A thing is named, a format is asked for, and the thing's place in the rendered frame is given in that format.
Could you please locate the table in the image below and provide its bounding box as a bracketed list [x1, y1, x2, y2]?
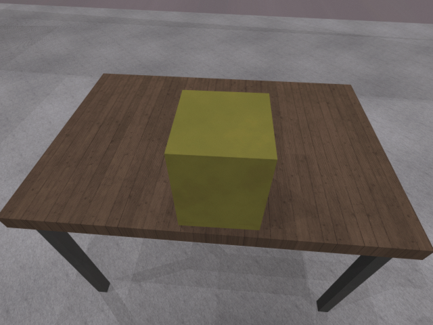
[0, 73, 433, 312]

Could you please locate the carton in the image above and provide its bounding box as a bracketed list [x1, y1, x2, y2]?
[164, 90, 277, 230]

